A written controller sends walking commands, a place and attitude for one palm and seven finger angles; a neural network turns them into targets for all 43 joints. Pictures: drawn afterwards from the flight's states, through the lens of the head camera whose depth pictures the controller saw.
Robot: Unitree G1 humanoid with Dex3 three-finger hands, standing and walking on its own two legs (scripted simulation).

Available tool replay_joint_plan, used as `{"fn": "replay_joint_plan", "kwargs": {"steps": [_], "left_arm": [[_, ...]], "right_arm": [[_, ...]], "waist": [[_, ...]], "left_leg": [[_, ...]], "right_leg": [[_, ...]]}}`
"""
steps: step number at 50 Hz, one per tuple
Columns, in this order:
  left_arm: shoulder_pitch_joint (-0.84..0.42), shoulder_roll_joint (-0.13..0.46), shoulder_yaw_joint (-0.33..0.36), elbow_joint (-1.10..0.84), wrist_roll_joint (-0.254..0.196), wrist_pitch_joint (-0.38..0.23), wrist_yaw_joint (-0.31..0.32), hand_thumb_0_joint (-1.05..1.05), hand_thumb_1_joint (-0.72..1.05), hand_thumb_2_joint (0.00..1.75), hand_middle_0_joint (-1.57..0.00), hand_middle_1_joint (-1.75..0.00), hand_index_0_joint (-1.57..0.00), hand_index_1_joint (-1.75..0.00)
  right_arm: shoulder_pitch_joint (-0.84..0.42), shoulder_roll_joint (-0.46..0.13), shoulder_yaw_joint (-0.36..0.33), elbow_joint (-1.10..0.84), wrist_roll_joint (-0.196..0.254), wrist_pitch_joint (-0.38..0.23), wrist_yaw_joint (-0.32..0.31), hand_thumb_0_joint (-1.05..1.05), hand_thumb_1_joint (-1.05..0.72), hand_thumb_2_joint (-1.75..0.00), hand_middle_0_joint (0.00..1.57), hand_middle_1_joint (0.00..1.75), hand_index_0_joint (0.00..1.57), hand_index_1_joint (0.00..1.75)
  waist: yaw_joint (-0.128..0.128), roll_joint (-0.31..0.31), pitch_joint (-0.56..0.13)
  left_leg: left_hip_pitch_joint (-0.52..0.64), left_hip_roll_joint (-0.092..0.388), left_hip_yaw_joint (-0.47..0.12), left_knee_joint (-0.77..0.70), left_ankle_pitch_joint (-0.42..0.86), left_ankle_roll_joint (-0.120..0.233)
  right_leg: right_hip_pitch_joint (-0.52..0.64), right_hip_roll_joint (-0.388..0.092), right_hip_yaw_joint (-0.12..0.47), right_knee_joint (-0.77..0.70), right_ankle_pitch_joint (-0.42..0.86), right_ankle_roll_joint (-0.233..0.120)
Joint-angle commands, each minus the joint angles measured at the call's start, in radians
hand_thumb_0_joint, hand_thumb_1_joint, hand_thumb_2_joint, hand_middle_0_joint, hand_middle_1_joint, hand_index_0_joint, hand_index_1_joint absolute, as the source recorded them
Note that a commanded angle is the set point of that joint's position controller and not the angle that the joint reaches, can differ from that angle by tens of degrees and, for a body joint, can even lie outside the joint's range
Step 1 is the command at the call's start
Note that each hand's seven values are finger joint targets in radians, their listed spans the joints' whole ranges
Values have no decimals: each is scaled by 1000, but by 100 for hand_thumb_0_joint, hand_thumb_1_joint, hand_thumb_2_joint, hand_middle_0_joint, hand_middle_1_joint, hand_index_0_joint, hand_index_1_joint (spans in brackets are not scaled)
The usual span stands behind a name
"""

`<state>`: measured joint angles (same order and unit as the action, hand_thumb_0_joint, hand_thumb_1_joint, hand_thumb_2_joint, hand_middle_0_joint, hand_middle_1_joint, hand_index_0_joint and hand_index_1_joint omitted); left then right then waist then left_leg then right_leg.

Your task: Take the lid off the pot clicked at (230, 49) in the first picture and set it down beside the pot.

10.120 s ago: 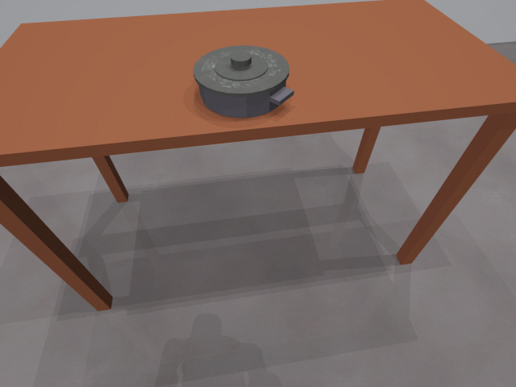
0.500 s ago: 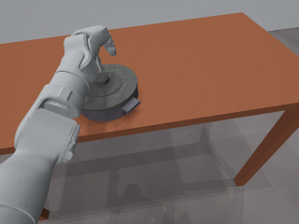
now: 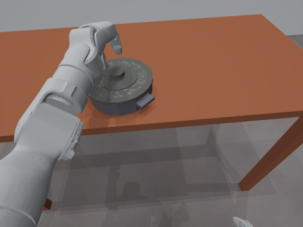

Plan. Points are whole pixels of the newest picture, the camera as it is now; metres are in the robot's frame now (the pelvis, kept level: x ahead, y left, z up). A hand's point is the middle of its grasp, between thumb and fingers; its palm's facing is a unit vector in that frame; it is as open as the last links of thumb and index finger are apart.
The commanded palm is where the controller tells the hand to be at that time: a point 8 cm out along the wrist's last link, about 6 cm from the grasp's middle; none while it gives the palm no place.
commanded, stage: move the open hand above the knob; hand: left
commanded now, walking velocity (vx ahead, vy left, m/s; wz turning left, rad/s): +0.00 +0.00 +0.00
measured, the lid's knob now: (117, 72) +0.51 +0.10 +0.15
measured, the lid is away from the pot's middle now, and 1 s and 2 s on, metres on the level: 0.00 0.00 0.00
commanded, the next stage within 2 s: lower the open fingers around the knob in 0.56 s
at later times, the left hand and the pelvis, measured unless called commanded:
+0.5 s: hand (112, 54) +0.49 +0.10 +0.22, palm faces -0.26 -0.10 -0.96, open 10.0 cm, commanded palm +0.47 +0.10 +0.28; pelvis +0.01 +0.00 +0.00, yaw -2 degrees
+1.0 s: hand (112, 64) +0.47 +0.10 +0.20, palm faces -0.37 -0.12 -0.92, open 10.0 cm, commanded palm +0.47 +0.10 +0.26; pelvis +0.00 -0.01 +0.00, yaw +0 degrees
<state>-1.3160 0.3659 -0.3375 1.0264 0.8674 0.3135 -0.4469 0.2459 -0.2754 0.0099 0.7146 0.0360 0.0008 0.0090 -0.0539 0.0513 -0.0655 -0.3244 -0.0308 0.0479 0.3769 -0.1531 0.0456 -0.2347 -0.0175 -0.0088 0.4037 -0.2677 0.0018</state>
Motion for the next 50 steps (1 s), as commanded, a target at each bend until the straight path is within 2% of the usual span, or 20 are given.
{"fn": "replay_joint_plan", "kwargs": {"steps": [1, 4, 7, 10, 13, 17, 19, 21, 22, 26, 29, 32, 33, 34, 38, 40, 43, 47, 48, 50], "left_arm": [[-626, 164, 57, -202, 31, -36, 54, 0, -37, 162, -86, -8, -86, -8], [-557, 148, 70, -176, 20, -27, 69, 0, -37, 162, -86, -8, -86, -8], [-559, 157, 80, -106, 31, 0, 81, 0, -37, 162, -86, -8, -86, -8], [-627, 247, 126, -169, 47, -9, 93, 0, -37, 162, -86, -8, -86, -8], [-561, 181, 90, -92, 54, 5, 97, 0, -37, 162, -86, -8, -86, -8], [-571, 208, 111, -164, 44, 0, 87, 0, -37, 162, -86, -8, -86, -8], [-535, 181, 92, -135, 40, 9, 82, 0, -37, 162, -86, -8, -86, -8], [-551, 257, 140, -137, 52, 9, 80, 0, -37, 162, -86, -8, -86, -8], [-551, 220, 107, -131, 49, 12, 76, 0, -37, 162, -86, -8, -86, -8], [-545, 194, 89, -251, 45, -5, 70, 0, -37, 162, -86, -8, -86, -8], [-460, 164, 78, -170, 28, 26, 63, 0, -37, 162, -86, -8, -86, -8], [-542, 248, 119, -234, 35, 18, 56, 0, -37, 162, -86, -8, -86, -8], [-551, 224, 95, -225, 38, 17, 52, 0, -37, 162, -86, -8, -86, -8], [-550, 191, 88, -188, -10, 42, 36, 0, -37, 162, -86, -8, -86, -8], [-571, 136, 38, -153, -5, 68, -5, 0, -37, 162, -86, -8, -86, -8], [-580, 152, 45, -187, 0, 58, -17, 0, -37, 162, -86, -8, -86, -8], [-537, 135, 39, -88, 7, 71, -30, 0, -37, 162, -86, -8, -86, -8], [-602, 157, 49, -171, 14, 48, -26, 0, -37, 162, -86, -8, -86, -8], [-577, 121, 29, -137, 16, 50, -25, 0, -37, 162, -86, -8, -86, -8], [-553, 144, 50, -111, 15, 52, -19, 0, -37, 162, -86, -8, -86, -8]], "right_arm": [[40, -125, -41, -84, -4, -45, -1, 0, -90, -90, 20, 30, 20, 30], [54, -136, -48, -77, -5, -42, 7, 0, -90, -90, 20, 30, 20, 30], [54, -136, -42, -64, -5, -33, 9, 0, -90, -90, 20, 30, 20, 30], [60, -137, -40, -73, -11, -39, 1, 0, -90, -90, 20, 30, 20, 30], [66, -132, -45, -64, -7, -42, 2, 0, -90, -90, 20, 30, 20, 30], [73, -131, -49, -80, -12, -49, 3, 0, -90, -90, 20, 30, 20, 30], [82, -140, -53, -75, -9, -39, 1, 0, -90, -90, 20, 30, 20, 30], [73, -138, -48, -77, -11, -38, -2, 0, -90, -90, 20, 30, 20, 30], [65, -134, -45, -80, -6, -36, -3, 0, -90, -90, 20, 30, 20, 30], [55, -126, -51, -103, -8, -45, 5, 0, -90, -90, 20, 30, 20, 30], [46, -138, -52, -94, -2, -21, 6, 0, -90, -90, 20, 30, 20, 30], [21, -129, -42, -105, -4, -19, -2, 0, -90, -90, 20, 30, 20, 30], [18, -127, -39, -103, 0, -18, -4, 0, -90, -90, 20, 30, 20, 30], [24, -136, -48, -95, -2, -11, -4, 0, -90, -90, 20, 30, 20, 30], [5, -130, -37, -88, 1, -8, -7, 0, -90, -90, 20, 30, 20, 30], [5, -130, -38, -94, -9, -13, -10, 0, -90, -90, 20, 30, 20, 30], [5, -133, -37, -79, -10, -2, -17, 0, -90, -90, 20, 30, 20, 30], [7, -129, -37, -92, -16, -6, -21, 0, -90, -90, 20, 30, 20, 30], [7, -124, -37, -90, -15, -7, -21, 0, -90, -90, 20, 30, 20, 30], [22, -133, -40, -80, -19, 1, -21, 0, -90, -90, 20, 30, 20, 30]], "waist": [[-34, -55, -412], [-19, -69, -404], [-22, -124, -337], [-13, -105, -423], [-17, -122, -362], [-8, -110, -424], [-13, -116, -382], [-9, -144, -379], [-16, -145, -348], [-6, -83, -430], [-9, -122, -328], [-8, -142, -372], [-15, -128, -364], [-20, -119, -364], [-33, -124, -323], [-29, -102, -374], [-36, -154, -306], [-30, -114, -398], [-32, -111, -375], [-34, -130, -357]], "left_leg": [[368, -27, -38, 25, 297, 35], [363, -21, -35, 25, 374, 31], [303, -25, -27, 5, 294, 34], [309, -25, -26, 0, 299, 37], [296, -21, -21, 8, 309, 38], [326, -24, -17, 19, 355, 45], [307, -24, -12, 19, 356, 43], [286, -29, -3, 15, 319, 50], [270, -34, -1, 11, 294, 50], [346, -27, -10, 38, 388, 49], [286, -33, 2, 29, 333, 47], [287, -40, 5, 29, 306, 55], [291, -39, 5, 33, 306, 54], [299, -46, -3, 35, 299, 54], [303, -47, -8, 27, 260, 53], [335, -46, -19, 41, 298, 52], [292, -46, -14, 34, 238, 52], [326, -44, -22, 43, 287, 50], [325, -42, -23, 47, 290, 49], [306, -42, -21, 43, 279, 50]], "right_leg": [[-54, 76, 7, -37, 294, -38], [-36, 80, -1, -35, 333, -40], [-43, 83, -4, -41, 296, -35], [11, 75, 13, -39, 321, -35], [-25, 82, 4, -37, 307, -35], [10, 77, 15, -31, 354, -31], [0, 78, 8, -38, 365, -31], [20, 75, 16, -37, 366, -28], [7, 74, 15, -39, 354, -27], [14, 73, 20, -24, 389, -30], [1, 74, 5, -35, 386, -30], [40, 65, 20, -27, 404, -24], [24, 63, 22, -25, 403, -24], [20, 65, 16, -28, 419, -25], [-23, 64, 13, -34, 376, -23], [-13, 63, 16, -27, 400, -27], [-37, 64, 11, -32, 365, -24], [-7, 62, 15, -14, 399, -28], [-28, 64, 11, -15, 386, -30], [-23, 68, 8, -21, 387, -31]]}}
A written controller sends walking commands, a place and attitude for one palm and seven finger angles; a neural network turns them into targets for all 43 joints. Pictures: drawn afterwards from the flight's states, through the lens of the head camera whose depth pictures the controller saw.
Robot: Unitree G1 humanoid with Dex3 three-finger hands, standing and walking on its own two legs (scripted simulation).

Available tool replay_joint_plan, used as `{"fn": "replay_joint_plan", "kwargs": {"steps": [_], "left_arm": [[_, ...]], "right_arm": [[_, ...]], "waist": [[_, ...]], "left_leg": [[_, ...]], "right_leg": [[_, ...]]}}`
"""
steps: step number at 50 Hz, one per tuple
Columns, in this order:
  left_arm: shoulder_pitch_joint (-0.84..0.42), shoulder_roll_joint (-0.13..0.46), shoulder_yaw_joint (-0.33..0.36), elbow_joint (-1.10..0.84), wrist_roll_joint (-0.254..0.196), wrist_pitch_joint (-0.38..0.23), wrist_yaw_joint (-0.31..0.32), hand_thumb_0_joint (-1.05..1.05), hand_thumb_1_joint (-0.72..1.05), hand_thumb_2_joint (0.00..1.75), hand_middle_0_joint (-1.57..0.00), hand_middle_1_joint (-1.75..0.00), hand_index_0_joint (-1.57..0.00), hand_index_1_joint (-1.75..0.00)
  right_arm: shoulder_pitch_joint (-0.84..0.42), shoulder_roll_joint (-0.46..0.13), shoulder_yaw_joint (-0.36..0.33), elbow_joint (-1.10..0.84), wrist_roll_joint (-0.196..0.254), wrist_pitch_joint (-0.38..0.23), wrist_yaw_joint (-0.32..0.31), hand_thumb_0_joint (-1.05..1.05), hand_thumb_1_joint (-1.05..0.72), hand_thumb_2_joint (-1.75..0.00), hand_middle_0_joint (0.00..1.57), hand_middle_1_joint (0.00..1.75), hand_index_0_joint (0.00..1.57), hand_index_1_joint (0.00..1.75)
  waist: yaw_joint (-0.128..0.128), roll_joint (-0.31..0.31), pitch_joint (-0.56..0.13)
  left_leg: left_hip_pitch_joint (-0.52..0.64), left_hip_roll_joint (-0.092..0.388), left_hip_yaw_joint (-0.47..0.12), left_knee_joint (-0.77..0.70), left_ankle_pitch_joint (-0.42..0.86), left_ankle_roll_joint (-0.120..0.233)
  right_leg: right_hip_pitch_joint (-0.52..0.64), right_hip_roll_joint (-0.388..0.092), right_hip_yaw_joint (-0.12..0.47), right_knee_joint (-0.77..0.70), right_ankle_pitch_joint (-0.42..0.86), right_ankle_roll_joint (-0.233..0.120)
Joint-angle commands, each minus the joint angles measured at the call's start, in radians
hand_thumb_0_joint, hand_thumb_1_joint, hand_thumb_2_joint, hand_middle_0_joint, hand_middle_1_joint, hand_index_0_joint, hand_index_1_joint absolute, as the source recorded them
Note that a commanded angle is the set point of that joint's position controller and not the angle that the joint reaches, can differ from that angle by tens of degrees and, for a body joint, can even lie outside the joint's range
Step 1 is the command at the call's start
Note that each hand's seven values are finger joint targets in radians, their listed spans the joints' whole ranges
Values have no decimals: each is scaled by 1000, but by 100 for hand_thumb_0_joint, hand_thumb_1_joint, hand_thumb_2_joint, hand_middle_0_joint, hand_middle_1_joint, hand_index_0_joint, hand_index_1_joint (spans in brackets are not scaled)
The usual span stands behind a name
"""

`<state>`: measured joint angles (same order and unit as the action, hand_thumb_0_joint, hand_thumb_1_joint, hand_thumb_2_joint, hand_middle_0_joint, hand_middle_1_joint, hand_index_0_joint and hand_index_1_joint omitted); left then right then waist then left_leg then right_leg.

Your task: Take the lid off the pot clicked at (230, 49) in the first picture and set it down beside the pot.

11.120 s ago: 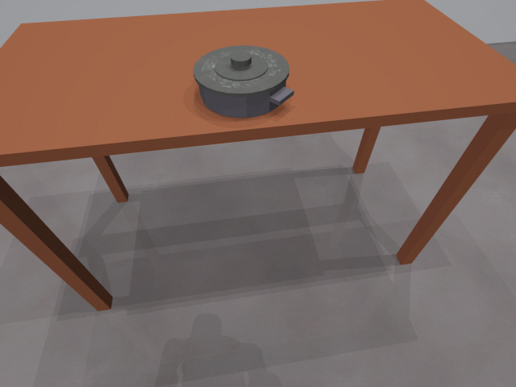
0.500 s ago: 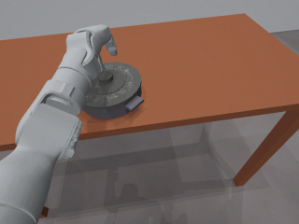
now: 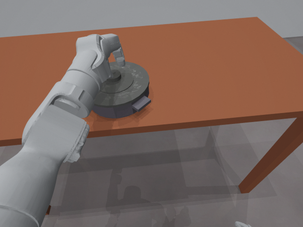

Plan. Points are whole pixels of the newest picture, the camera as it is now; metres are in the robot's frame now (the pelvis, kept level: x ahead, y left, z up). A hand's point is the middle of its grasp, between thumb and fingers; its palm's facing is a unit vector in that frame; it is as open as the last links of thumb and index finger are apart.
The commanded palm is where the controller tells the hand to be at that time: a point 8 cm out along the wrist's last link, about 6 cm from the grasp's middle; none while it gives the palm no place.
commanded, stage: lower the open fingers around the knob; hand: left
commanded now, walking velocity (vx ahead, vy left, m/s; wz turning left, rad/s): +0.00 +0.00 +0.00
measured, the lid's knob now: (113, 75) +0.50 +0.11 +0.15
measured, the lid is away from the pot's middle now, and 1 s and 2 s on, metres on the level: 0.00 0.00 0.00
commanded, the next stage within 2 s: close the fingers and squeeze the knob in 0.58 s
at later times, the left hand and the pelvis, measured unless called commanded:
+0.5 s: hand (111, 74) +0.47 +0.10 +0.18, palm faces -0.38 -0.12 -0.92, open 10.0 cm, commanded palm +0.46 +0.11 +0.23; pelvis +0.00 +0.01 +0.00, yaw -1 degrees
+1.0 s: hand (108, 77) +0.46 +0.11 +0.18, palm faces -0.39 -0.12 -0.91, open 9.8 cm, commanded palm +0.46 +0.12 +0.23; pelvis +0.00 +0.01 +0.00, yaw -1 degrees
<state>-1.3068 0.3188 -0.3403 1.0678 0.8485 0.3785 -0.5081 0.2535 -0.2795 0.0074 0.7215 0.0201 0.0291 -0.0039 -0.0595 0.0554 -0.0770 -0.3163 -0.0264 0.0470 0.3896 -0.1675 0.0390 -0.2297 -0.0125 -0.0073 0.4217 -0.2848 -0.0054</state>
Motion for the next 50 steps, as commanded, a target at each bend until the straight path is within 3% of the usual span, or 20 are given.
{"fn": "replay_joint_plan", "kwargs": {"steps": [1, 2, 5, 8, 11, 14, 16, 20, 21, 24, 26, 28, 31, 34, 35, 39, 42, 45, 48, 50], "left_arm": [[-563, 186, 53, -154, 32, -13, 43, 0, -37, 162, -86, -8, -86, -8], [-560, 193, 59, -138, 29, -14, 46, 0, -37, 162, -86, -8, -86, -8], [-590, 224, 80, -218, 36, -37, 65, 0, -37, 162, -86, -8, -86, -8], [-506, 164, 51, -134, 38, -24, 71, 0, -37, 162, -86, -8, -86, -8], [-524, 241, 110, -195, 31, -38, 77, 0, -37, 162, -86, -8, -86, -8], [-482, 163, 59, -143, 23, -30, 84, 0, -37, 162, -86, -8, -86, -8], [-509, 208, 86, -168, 28, -40, 89, 0, -37, 162, -86, -8, -86, -8], [-449, 173, 65, -145, 25, -34, 89, 0, -37, 162, -86, -8, -86, -8], [-451, 219, 100, -160, 30, -38, 92, 0, -37, 162, -86, -8, -86, -8], [-438, 160, 57, -130, 24, -29, 91, 0, -37, 162, -86, -8, -86, -8], [-457, 239, 107, -134, 30, -29, 90, 0, -37, 162, -86, -8, -86, -8], [-457, 208, 78, -120, 31, -26, 87, 0, -37, 162, -86, -8, -86, -8], [-465, 230, 90, -126, 37, -29, 86, 0, -37, 162, -86, -8, -86, -8], [-457, 180, 56, -130, 29, -32, 79, 0, -37, 162, -86, -8, -86, -8], [-468, 190, 57, -131, 31, -34, 77, 0, -9, 95, -48, -74, -48, -74], [-483, 214, 78, -184, 28, -51, 82, 0, -6, 96, -48, -80, -48, -80], [-500, 190, 56, -155, 28, -49, 83, 0, -4, 97, -49, -85, -49, -85], [-523, 217, 78, -231, 27, -68, 93, 0, -1, 97, -50, -89, -50, -89], [-452, 195, 68, -117, 27, -48, 92, 0, 2, 96, -51, -92, -51, -92], [-490, 228, 87, -141, 23, -50, 93, 0, 4, 96, -52, -94, -52, -94]], "right_arm": [[15, -127, -36, -89, -2, -28, -9, 0, -90, -90, 20, 30, 20, 30], [16, -127, -35, -87, -2, -28, -11, 0, -90, -90, 20, 30, 20, 30], [37, -126, -39, -96, -8, -38, -12, 0, -90, -90, 20, 30, 20, 30], [38, -125, -41, -85, -2, -35, -7, 0, -90, -90, 20, 30, 20, 30], [49, -129, -44, -96, -11, -44, -10, 0, -90, -90, 20, 30, 20, 30], [65, -131, -49, -84, -5, -40, -8, 0, -90, -90, 20, 30, 20, 30], [61, -132, -47, -87, -7, -44, -12, 0, -90, -90, 20, 30, 20, 30], [65, -131, -48, -84, -6, -40, -8, 0, -90, -90, 20, 30, 20, 30], [62, -133, -49, -87, -8, -40, -8, 0, -90, -90, 20, 30, 20, 30], [61, -131, -49, -83, -4, -31, -7, 0, -90, -90, 20, 30, 20, 30], [53, -135, -46, -84, -8, -32, -13, 0, -90, -90, 20, 30, 20, 30], [42, -128, -42, -89, -2, -30, -16, 0, -90, -90, 20, 30, 20, 30], [45, -133, -44, -88, -2, -23, -17, 0, -90, -90, 20, 30, 20, 30], [50, -133, -49, -90, -2, -21, -17, 0, -90, -90, 20, 30, 20, 30], [44, -132, -46, -91, -2, -21, -17, 0, -90, -90, 20, 30, 20, 30], [48, -132, -50, -95, -6, -25, -15, 0, -90, -90, 20, 30, 20, 30], [39, -127, -45, -90, 2, -23, -16, 0, -90, -90, 20, 30, 20, 30], [43, -125, -48, -98, -4, -37, -13, 0, -90, -90, 20, 30, 20, 30], [38, -128, -43, -82, 3, -27, -16, 0, -90, -90, 20, 30, 20, 30], [43, -133, -42, -82, -2, -28, -18, 0, -90, -90, 20, 30, 20, 30]], "waist": [[-27, -139, -340], [-26, -146, -328], [-18, -103, -426], [-21, -117, -345], [-7, -134, -408], [-18, -124, -334], [-19, -134, -360], [-16, -121, -347], [-9, -131, -367], [-17, -112, -311], [-13, -152, -328], [-19, -141, -316], [-21, -135, -320], [-29, -114, -318], [-31, -130, -318], [-21, -93, -367], [-35, -110, -316], [-23, -66, -395], [-25, -138, -304], [-26, -122, -319]], "left_leg": [[297, -46, -20, 26, 288, 57], [284, -46, -18, 22, 269, 57], [329, -37, -28, 34, 353, 56], [308, -34, -21, 30, 337, 53], [315, -36, -20, 32, 366, 59], [300, -33, -17, 29, 341, 58], [301, -34, -15, 22, 323, 59], [294, -32, -11, 23, 327, 57], [300, -32, -10, 27, 334, 58], [283, -32, -8, 22, 303, 57], [271, -40, -5, 22, 293, 62], [265, -39, -1, 17, 262, 61], [266, -35, -3, 14, 263, 59], [285, -34, -3, 24, 269, 58], [281, -35, -6, 22, 261, 59], [311, -33, -13, 33, 306, 57], [295, -33, -11, 22, 268, 57], [345, -29, -23, 32, 326, 56], [280, -32, -12, 16, 258, 56], [281, -35, -13, 11, 252, 58]], "right_leg": [[-31, 63, 4, -36, 399, -23], [-31, 63, 5, -40, 384, -22], [-3, 60, 12, -26, 423, -25], [-45, 68, -1, -32, 383, -25], [7, 63, 10, -27, 430, -23], [-42, 69, 0, -41, 392, -24], [-25, 68, 6, -38, 386, -22], [-27, 66, 3, -38, 387, -23], [-13, 66, 6, -35, 397, -22], [-45, 69, -1, -45, 369, -25], [-15, 68, 7, -42, 390, -22], [-26, 65, 8, -46, 368, -21], [-23, 64, 6, -46, 363, -23], [-45, 66, 4, -49, 364, -23], [-42, 67, 4, -49, 358, -22], [-30, 66, 5, -42, 380, -27], [-56, 68, 2, -47, 348, -25], [-37, 67, 8, -39, 371, -28], [-51, 71, -1, -48, 334, -26], [-36, 69, 3, -52, 344, -26]]}}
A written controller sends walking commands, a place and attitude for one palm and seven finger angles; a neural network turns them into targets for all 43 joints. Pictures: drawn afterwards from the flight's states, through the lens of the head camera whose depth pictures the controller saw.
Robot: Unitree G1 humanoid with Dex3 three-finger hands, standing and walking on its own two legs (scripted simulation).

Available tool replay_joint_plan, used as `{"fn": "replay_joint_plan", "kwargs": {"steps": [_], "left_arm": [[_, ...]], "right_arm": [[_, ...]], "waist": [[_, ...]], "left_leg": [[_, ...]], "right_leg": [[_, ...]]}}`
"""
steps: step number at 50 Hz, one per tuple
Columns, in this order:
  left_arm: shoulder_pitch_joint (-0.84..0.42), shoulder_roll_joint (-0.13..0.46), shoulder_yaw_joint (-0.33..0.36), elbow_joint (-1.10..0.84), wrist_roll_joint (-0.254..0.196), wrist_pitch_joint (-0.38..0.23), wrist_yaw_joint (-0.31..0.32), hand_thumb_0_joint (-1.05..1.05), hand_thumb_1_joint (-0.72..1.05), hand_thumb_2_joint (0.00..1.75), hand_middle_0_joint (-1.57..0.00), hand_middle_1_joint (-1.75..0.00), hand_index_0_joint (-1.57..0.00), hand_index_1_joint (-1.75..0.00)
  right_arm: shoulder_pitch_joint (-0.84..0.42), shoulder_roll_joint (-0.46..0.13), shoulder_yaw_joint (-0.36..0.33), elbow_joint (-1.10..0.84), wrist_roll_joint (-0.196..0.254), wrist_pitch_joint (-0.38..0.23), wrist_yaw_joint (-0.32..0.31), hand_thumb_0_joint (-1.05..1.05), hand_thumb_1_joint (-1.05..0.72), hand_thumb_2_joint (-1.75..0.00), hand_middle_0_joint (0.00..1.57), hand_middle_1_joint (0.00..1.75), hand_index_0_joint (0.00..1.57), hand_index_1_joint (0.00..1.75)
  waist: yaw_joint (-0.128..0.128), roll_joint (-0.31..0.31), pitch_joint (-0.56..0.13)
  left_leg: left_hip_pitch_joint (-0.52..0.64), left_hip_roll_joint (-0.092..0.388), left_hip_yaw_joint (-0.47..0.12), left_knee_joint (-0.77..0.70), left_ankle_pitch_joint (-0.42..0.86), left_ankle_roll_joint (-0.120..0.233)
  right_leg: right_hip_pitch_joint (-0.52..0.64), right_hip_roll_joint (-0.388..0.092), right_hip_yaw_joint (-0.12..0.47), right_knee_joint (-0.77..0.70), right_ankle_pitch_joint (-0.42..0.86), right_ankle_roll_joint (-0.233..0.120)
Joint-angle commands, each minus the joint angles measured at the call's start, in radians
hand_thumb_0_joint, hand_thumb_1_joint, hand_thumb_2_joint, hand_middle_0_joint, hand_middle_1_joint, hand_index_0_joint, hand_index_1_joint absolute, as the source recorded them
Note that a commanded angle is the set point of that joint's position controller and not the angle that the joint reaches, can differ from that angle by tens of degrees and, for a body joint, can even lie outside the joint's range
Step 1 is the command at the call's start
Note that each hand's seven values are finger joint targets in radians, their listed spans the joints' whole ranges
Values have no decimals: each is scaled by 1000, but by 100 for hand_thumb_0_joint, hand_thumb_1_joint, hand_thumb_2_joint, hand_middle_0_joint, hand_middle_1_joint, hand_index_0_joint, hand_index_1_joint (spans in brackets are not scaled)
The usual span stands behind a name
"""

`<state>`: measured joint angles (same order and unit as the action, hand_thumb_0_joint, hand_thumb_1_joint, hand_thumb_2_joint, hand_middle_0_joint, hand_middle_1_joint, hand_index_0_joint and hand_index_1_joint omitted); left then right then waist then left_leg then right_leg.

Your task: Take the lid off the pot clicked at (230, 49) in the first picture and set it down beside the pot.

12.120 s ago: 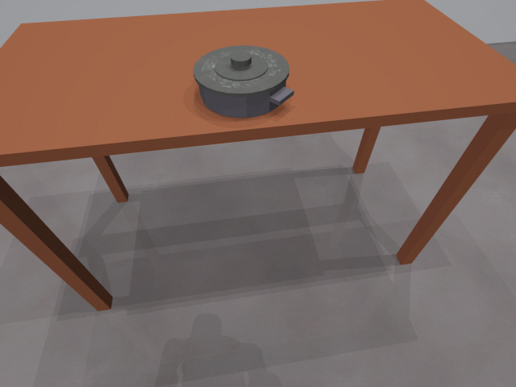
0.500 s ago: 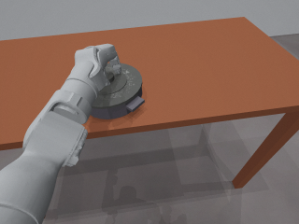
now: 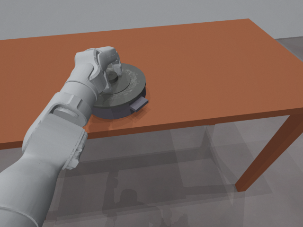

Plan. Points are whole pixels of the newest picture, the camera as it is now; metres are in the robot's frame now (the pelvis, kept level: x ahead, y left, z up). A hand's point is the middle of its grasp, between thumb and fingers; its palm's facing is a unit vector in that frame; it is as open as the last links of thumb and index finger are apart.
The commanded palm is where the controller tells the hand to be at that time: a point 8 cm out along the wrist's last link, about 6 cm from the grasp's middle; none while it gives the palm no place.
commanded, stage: close the fingers and squeeze the knob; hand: left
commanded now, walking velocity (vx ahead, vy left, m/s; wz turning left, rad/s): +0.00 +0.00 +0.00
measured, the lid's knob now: (110, 77) +0.50 +0.11 +0.15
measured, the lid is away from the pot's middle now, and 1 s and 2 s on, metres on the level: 0.00 0.00 0.01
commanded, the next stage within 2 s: lift the lid straight up in 1.24 s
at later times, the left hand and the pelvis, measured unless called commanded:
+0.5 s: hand (106, 76) +0.47 +0.11 +0.18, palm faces -0.37 -0.13 -0.92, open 7.8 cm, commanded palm +0.46 +0.12 +0.23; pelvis +0.00 +0.00 +0.00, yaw -1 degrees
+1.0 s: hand (106, 75) +0.47 +0.11 +0.18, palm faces -0.38 -0.14 -0.91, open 7.4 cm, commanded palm +0.46 +0.12 +0.23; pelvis +0.01 +0.00 +0.00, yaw +0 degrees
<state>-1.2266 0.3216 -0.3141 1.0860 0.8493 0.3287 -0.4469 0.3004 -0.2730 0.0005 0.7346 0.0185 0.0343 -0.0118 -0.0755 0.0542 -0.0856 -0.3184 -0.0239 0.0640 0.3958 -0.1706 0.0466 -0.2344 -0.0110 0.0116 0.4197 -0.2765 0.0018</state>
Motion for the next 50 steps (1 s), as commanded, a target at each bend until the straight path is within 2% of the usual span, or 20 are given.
{"fn": "replay_joint_plan", "kwargs": {"steps": [1, 4, 7, 11, 14, 16, 19, 21, 22, 25, 27, 31, 33, 35, 38, 39, 40, 42, 48, 50], "left_arm": [[-619, 235, 60, -188, 28, -7, 35, 0, 5, 96, -52, -95, -52, -95], [-566, 198, 47, -219, 30, -20, 39, 0, 8, 95, -54, -98, -54, -98], [-517, 245, 82, -129, 26, 4, 29, 0, 12, 94, -55, -100, -55, -100], [-567, 231, 61, -236, 36, -15, 32, 0, 16, 91, -58, -103, -58, -103], [-507, 263, 91, -155, 30, 3, 29, 0, 20, 89, -60, -104, -60, -104], [-549, 235, 60, -158, 31, 6, 27, 0, 22, 88, -62, -105, -62, -105], [-532, 281, 101, -229, 36, -5, 31, 0, 26, 85, -64, -106, -64, -106], [-499, 205, 46, -191, 39, 3, 25, 0, 29, 83, -66, -106, -66, -106], [-508, 218, 54, -194, 37, 9, 24, 0, 30, 82, -67, -106, -67, -106], [-531, 252, 78, -237, 36, 8, 26, 0, 34, 78, -69, -107, -69, -107], [-506, 226, 59, -191, 33, 19, 19, 0, 37, 76, -71, -107, -71, -107], [-526, 232, 63, -219, 35, 22, 16, 0, 43, 69, -75, -107, -75, -107], [-484, 249, 80, -183, 37, 27, 12, 0, 43, 75, -72, -106, -71, -105], [-508, 222, 53, -206, 38, 27, 7, 0, 44, 78, -71, -105, -69, -104], [-520, 250, 71, -198, 43, 26, 6, 0, 46, 80, -70, -105, -68, -104], [-499, 247, 76, -201, 40, 24, 8, 0, 47, 81, -70, -105, -68, -103], [-511, 211, 43, -192, 43, 24, 6, 0, 48, 81, -71, -105, -69, -103], [-524, 215, 49, -220, 40, 22, 8, 0, 50, 82, -71, -105, -69, -103], [-536, 206, 42, -158, 40, 30, 9, 0, 56, 84, -73, -106, -71, -105], [-557, 239, 66, -201, 42, 19, 12, 0, 58, 85, -74, -106, -72, -105]], "right_arm": [[-6, -138, -34, -95, 1, -37, -11, 0, -90, -90, 20, 30, 20, 30], [5, -130, -43, -104, -6, -52, -5, 0, -90, -90, 20, 30, 20, 30], [2, -142, -36, -94, -2, -35, -9, 0, -90, -90, 20, 30, 20, 30], [-2, -131, -39, -114, -3, -43, -8, 0, -90, -90, 20, 30, 20, 30], [6, -144, -41, -102, -3, -29, -11, 0, -90, -90, 20, 30, 20, 30], [-8, -138, -34, -104, 3, -28, -13, 0, -90, -90, 20, 30, 20, 30], [2, -143, -41, -116, -4, -32, -10, 0, -90, -90, 20, 30, 20, 30], [-7, -133, -40, -115, 0, -29, -7, 0, -90, -90, 20, 30, 20, 30], [-5, -139, -42, -112, 3, -26, -5, 0, -90, -90, 20, 30, 20, 30], [0, -140, -43, -119, -3, -30, -5, 0, -90, -90, 20, 30, 20, 30], [-11, -138, -40, -115, 2, -24, -6, 0, -90, -90, 20, 30, 20, 30], [-10, -138, -40, -116, -1, -23, -4, 0, -90, -90, 20, 30, 20, 30], [-8, -139, -39, -116, -3, -20, -8, 0, -90, -90, 20, 30, 20, 30], [-6, -141, -40, -116, -2, -13, -6, 0, -90, -90, 20, 30, 20, 30], [-6, -140, -37, -116, -2, -9, -9, 0, -90, -90, 20, 30, 20, 30], [-4, -142, -41, -119, -5, -6, -9, 0, -90, -90, 20, 30, 20, 30], [-10, -136, -36, -118, -2, -4, -9, 0, -90, -90, 20, 30, 20, 30], [-8, -136, -38, -120, -2, -6, -7, 0, -90, -90, 20, 30, 20, 30], [-8, -136, -34, -106, -1, 0, -13, 0, -90, -90, 20, 30, 20, 30], [1, -137, -37, -113, -7, -4, -12, 0, -90, -90, 20, 30, 20, 30]], "waist": [[-15, -114, -341], [1, -73, -391], [-2, -164, -304], [3, -90, -383], [6, -128, -314], [-6, -123, -299], [15, -72, -394], [0, -107, -348], [-2, -110, -333], [5, -95, -391], [0, -118, -337], [2, -101, -362], [7, -134, -341], [-3, -117, -348], [-2, -134, -343], [6, -108, -352], [-6, -107, -334], [-3, -108, -359], [-14, -121, -321], [-5, -117, -368]], "left_leg": [[298, -36, -32, 5, 263, 49], [347, -28, -43, 30, 357, 47], [260, -40, -20, 5, 259, 53], [324, -34, -29, 23, 342, 52], [272, -36, -18, 8, 277, 52], [265, -39, -19, 3, 259, 52], [312, -32, -25, 19, 334, 49], [308, -32, -26, 27, 359, 51], [305, -31, -21, 21, 335, 50], [327, -33, -28, 29, 374, 53], [299, -36, -18, 25, 336, 54], [316, -35, -24, 29, 368, 53], [292, -38, -17, 32, 364, 56], [299, -36, -17, 33, 381, 54], [287, -37, -16, 30, 353, 54], [291, -35, -18, 35, 364, 53], [291, -36, -20, 35, 369, 54], [312, -33, -24, 37, 386, 53], [284, -37, -21, 26, 317, 53], [300, -36, -23, 30, 339, 54]], "right_leg": [[-26, 67, -13, -45, 340, -33], [-32, 68, -13, -36, 370, -36], [-9, 67, -15, -48, 358, -28], [-4, 65, -9, -36, 391, -32], [-4, 66, -13, -53, 365, -31], [-16, 66, -14, -48, 352, -31], [18, 62, -8, -37, 397, -34], [-12, 67, -17, -36, 394, -32], [-18, 69, -17, -41, 381, -30], [10, 67, -10, -36, 415, -31], [-6, 66, -14, -40, 404, -29], [2, 66, -12, -36, 418, -30], [14, 64, -10, -36, 437, -29], [9, 62, -11, -35, 450, -28], [12, 63, -11, -35, 436, -28], [12, 61, -11, -34, 442, -31], [-1, 62, -12, -34, 437, -31], [-1, 64, -12, -30, 437, -30], [-15, 63, -14, -38, 407, -30], [10, 61, -10, -34, 426, -30]]}}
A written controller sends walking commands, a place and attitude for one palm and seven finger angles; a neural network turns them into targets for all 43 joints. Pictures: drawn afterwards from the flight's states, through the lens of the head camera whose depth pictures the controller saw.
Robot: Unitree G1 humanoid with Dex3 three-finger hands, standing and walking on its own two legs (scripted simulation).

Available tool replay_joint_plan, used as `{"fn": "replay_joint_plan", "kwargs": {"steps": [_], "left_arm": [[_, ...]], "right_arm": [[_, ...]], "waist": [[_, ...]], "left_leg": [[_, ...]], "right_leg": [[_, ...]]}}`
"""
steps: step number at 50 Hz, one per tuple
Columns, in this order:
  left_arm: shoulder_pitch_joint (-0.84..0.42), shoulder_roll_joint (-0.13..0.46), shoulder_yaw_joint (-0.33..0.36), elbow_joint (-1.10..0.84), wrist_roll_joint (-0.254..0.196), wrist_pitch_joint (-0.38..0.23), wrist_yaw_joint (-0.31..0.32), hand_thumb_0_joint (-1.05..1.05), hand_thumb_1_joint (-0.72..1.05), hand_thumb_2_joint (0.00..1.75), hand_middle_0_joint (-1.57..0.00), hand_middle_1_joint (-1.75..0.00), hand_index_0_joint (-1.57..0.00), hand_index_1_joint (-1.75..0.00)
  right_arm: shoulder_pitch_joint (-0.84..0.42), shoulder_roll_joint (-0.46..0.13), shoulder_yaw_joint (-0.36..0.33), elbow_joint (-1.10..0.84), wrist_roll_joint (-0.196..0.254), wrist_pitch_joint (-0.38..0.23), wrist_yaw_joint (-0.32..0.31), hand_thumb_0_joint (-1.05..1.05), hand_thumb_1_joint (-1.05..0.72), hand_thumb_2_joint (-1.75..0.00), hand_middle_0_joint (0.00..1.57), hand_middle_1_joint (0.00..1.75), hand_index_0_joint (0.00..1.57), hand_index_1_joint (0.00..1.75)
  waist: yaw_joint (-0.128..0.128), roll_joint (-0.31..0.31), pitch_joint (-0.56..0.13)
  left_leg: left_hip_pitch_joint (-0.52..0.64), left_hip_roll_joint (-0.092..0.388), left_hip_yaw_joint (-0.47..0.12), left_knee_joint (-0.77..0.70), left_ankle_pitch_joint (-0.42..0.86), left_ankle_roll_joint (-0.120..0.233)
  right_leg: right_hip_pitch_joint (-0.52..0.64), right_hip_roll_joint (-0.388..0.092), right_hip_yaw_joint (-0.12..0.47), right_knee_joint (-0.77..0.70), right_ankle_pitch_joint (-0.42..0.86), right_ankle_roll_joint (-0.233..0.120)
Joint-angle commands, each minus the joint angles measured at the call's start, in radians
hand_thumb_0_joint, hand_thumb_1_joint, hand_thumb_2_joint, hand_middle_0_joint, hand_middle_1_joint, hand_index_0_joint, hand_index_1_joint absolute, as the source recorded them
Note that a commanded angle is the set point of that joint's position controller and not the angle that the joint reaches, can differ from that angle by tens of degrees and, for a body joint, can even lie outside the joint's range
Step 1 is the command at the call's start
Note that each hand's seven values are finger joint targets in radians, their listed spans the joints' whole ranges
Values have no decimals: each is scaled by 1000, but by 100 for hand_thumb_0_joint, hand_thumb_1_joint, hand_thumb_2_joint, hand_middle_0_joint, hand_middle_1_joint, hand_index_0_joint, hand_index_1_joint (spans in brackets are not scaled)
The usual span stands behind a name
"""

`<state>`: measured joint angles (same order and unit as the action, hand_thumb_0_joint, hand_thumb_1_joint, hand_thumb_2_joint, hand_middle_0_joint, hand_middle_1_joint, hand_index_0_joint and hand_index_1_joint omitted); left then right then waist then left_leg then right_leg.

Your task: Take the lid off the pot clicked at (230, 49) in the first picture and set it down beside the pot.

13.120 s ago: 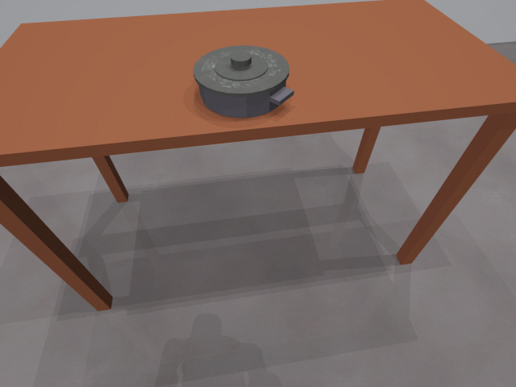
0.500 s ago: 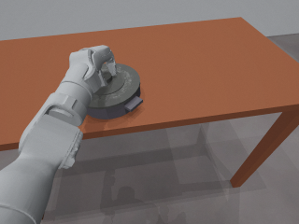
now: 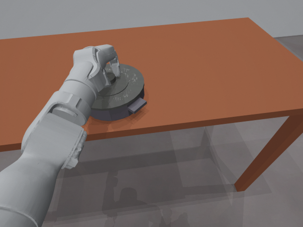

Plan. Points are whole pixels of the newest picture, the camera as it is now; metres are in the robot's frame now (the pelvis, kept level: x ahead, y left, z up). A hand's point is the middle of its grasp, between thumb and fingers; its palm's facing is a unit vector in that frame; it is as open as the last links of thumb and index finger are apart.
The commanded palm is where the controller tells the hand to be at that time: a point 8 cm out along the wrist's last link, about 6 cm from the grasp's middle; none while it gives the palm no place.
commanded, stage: close the fingers and squeeze the knob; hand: left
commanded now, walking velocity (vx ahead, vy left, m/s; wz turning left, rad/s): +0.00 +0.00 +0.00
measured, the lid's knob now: (107, 78) +0.50 +0.11 +0.15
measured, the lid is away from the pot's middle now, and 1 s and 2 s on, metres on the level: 0.00 0.01 0.03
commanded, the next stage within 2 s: lift the lid straight up in 0.24 s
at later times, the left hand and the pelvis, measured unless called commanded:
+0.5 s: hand (104, 77) +0.46 +0.11 +0.18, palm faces -0.39 -0.13 -0.91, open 7.4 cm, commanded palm +0.46 +0.12 +0.24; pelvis +0.00 +0.00 +0.00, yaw +0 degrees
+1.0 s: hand (101, 68) +0.46 +0.11 +0.21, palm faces -0.36 -0.14 -0.92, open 7.4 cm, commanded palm +0.46 +0.12 +0.28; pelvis +0.00 +0.00 +0.00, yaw +0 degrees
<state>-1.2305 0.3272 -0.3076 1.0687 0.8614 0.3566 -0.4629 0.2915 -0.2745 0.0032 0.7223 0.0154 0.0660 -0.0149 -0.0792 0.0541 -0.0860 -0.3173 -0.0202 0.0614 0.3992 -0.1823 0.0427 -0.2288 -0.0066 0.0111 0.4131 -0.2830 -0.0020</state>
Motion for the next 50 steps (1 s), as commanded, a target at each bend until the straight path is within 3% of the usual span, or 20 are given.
{"fn": "replay_joint_plan", "kwargs": {"steps": [1, 2, 7, 10, 14, 17, 20, 22, 23, 26, 29, 32, 34, 36, 38, 40, 41, 44, 47, 50], "left_arm": [[-527, 227, 57, -151, 32, -8, 26, 0, 59, 86, -75, -107, -72, -106], [-534, 193, 31, -150, 27, -7, 24, 0, 60, 86, -75, -107, -73, -106], [-540, 179, 25, -184, 23, -15, 29, 0, 66, 88, -78, -108, -75, -107], [-554, 243, 65, -161, 22, -11, 29, 0, 69, 89, -79, -109, -76, -108], [-530, 225, 58, -177, 19, -21, 33, 0, 72, 90, -80, -109, -77, -109], [-547, 195, 33, -138, 20, -11, 30, 0, 73, 90, -80, -110, -77, -109], [-600, 269, 77, -222, 30, -31, 41, 0, 74, 91, -80, -110, -77, -109], [-612, 207, 34, -172, 26, -25, 38, 0, 74, 91, -80, -110, -77, -109], [-638, 213, 36, -184, 21, -27, 40, 0, 75, 91, -81, -110, -77, -109], [-693, 286, 86, -214, 31, -42, 50, 0, 75, 91, -81, -110, -78, -109], [-691, 240, 58, -191, 20, -42, 49, 0, 75, 91, -81, -110, -78, -109], [-770, 303, 94, -272, 34, -64, 59, 0, 75, 91, -81, -110, -78, -109], [-722, 256, 68, -245, 22, -59, 55, 0, 75, 91, -81, -110, -78, -109], [-721, 263, 72, -187, 34, -46, 52, 0, 75, 91, -81, -110, -78, -109], [-771, 257, 64, -241, 24, -50, 51, 0, 75, 91, -81, -110, -78, -109], [-787, 313, 105, -273, 31, -55, 50, 0, 75, 91, -81, -110, -78, -109], [-780, 271, 74, -273, 31, -54, 45, 0, 75, 91, -81, -110, -78, -109], [-713, 234, 57, -242, 15, -31, 34, 0, 75, 91, -81, -110, -78, -109], [-768, 247, 58, -225, 23, -19, 23, 0, 75, 91, -81, -110, -78, -109], [-793, 292, 81, -220, 32, -18, 14, 0, 75, 91, -81, -110, -78, -109]], "right_arm": [[2, -133, -38, -99, -3, -35, -11, 0, -90, -90, 20, 30, 20, 30], [2, -132, -37, -98, 0, -34, -11, 0, -90, -90, 20, 30, 20, 30], [4, -130, -41, -100, -1, -43, -7, 0, -90, -90, 20, 30, 20, 30], [12, -140, -40, -91, -1, -38, -12, 0, -90, -90, 20, 30, 20, 30], [16, -139, -44, -94, -4, -45, -10, 0, -90, -90, 20, 30, 20, 30], [11, -138, -40, -86, 2, -42, -12, 0, -90, -90, 20, 30, 20, 30], [14, -135, -41, -98, -4, -53, -11, 0, -90, -90, 20, 30, 20, 30], [9, -130, -40, -89, 5, -57, -13, 0, -90, -90, 20, 30, 20, 30], [9, -132, -40, -85, 5, -62, -13, 0, -90, -90, 20, 30, 20, 30], [22, -132, -40, -82, -3, -80, -19, 0, -90, -90, 20, 30, 20, 30], [28, -134, -44, -76, 0, -88, -19, 0, -90, -90, 20, 30, 20, 30], [25, -127, -43, -82, -1, -113, -19, 0, -90, -90, 20, 30, 20, 30], [31, -130, -48, -77, -1, -116, -16, 0, -90, -90, 20, 30, 20, 30], [26, -131, -45, -66, 2, -115, -16, 0, -90, -90, 20, 30, 20, 30], [19, -126, -44, -71, 3, -128, -14, 0, -90, -90, 20, 30, 20, 30], [30, -130, -45, -71, -3, -133, -15, 0, -90, -90, 20, 30, 20, 30], [19, -124, -43, -77, -1, -138, -13, 0, -90, -90, 20, 30, 20, 30], [16, -133, -48, -73, 1, -133, -6, 0, -90, -90, 20, 30, 20, 30], [1, -127, -39, -68, 2, -131, -10, 0, -90, -90, 20, 30, 20, 30], [3, -129, -36, -69, -3, -130, -19, 0, -90, -90, 20, 30, 20, 30]], "waist": [[0, -118, -350], [-11, -122, -330], [-6, -102, -353], [-6, -133, -339], [4, -101, -360], [-14, -125, -305], [2, -68, -409], [-16, -101, -338], [-16, -93, -340], [-7, -86, -406], [-13, -78, -386], [-6, -43, -464], [-5, -44, -437], [-12, -97, -401], [-9, -61, -431], [-1, -70, -476], [-3, -65, -471], [6, -69, -426], [-1, -103, -390], [1, -116, -406]], "left_leg": [[288, -40, -18, 28, 346, 58], [285, -42, -15, 27, 336, 59], [320, -36, -26, 32, 370, 57], [279, -40, -17, 16, 312, 59], [302, -36, -22, 26, 345, 58], [283, -37, -18, 13, 299, 59], [329, -34, -31, 26, 363, 57], [312, -33, -27, 16, 317, 57], [317, -34, -29, 12, 297, 56], [337, -35, -38, 21, 339, 59], [336, -32, -36, 24, 346, 57], [379, -27, -46, 30, 381, 57], [379, -26, -47, 38, 426, 54], [358, -30, -43, 30, 385, 57], [383, -31, -50, 32, 392, 56], [392, -29, -52, 39, 432, 57], [394, -29, -54, 42, 447, 56], [386, -30, -49, 45, 466, 55], [360, -39, -45, 28, 382, 58], [344, -43, -43, 22, 337, 59]], "right_leg": [[0, 56, -11, -26, 428, -28], [-12, 57, -12, -31, 426, -26], [-27, 61, -15, -28, 412, -27], [2, 57, -10, -35, 412, -26], [-4, 57, -11, -31, 419, -30], [-33, 61, -16, -39, 381, -27], [4, 58, -7, -26, 412, -30], [-38, 63, -14, -37, 370, -28], [-44, 65, -15, -39, 354, -28], [-12, 63, -7, -30, 392, -31], [-30, 63, -12, -36, 395, -30], [-17, 60, 0, -22, 399, -30], [-25, 63, -11, -26, 420, -31], [-37, 66, -11, -28, 400, -27], [-39, 64, -6, -25, 397, -27], [-6, 61, -2, -18, 436, -26], [-16, 60, -3, -14, 436, -26], [-23, 61, -10, -21, 448, -27], [-27, 60, -7, -25, 416, -23], [-5, 54, -2, -30, 410, -23]]}}
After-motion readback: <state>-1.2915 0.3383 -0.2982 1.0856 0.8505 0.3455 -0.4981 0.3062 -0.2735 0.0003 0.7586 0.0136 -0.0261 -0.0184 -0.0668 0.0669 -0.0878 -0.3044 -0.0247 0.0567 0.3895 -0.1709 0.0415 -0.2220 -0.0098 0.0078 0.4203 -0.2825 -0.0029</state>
